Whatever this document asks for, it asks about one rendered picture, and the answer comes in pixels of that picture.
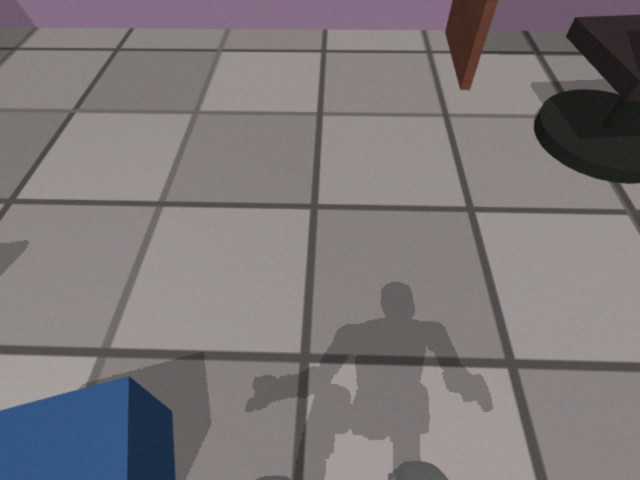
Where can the office chair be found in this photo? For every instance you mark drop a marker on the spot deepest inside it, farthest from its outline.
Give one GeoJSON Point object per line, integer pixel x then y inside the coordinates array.
{"type": "Point", "coordinates": [593, 132]}

